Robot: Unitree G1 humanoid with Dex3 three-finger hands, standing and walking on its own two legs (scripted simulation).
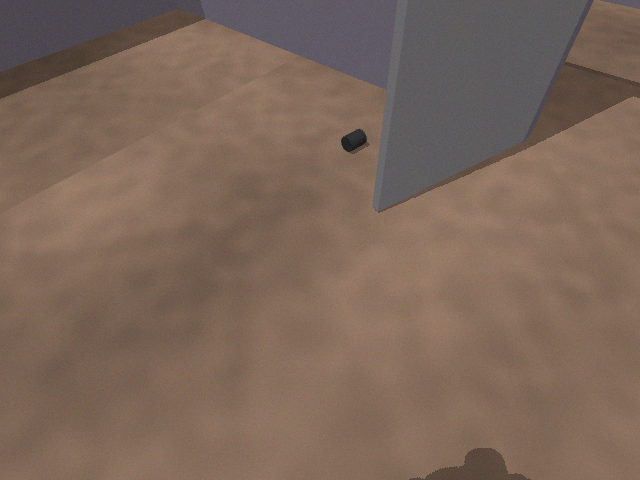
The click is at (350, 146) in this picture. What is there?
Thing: lying can
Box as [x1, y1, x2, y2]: [341, 129, 366, 151]
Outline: 362,130 357,129 342,137 342,146 347,151 350,151 365,142 366,137
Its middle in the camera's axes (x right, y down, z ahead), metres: +0.16 -0.52 +2.02
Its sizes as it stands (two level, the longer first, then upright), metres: 0.105 0.083 0.083
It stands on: the floor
